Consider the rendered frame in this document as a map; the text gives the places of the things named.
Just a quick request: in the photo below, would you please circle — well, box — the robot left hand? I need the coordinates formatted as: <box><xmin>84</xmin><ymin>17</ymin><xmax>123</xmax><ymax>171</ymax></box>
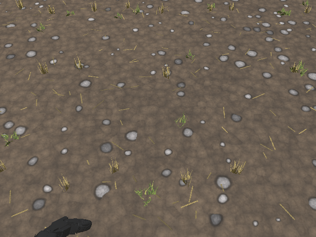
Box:
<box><xmin>35</xmin><ymin>216</ymin><xmax>92</xmax><ymax>237</ymax></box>

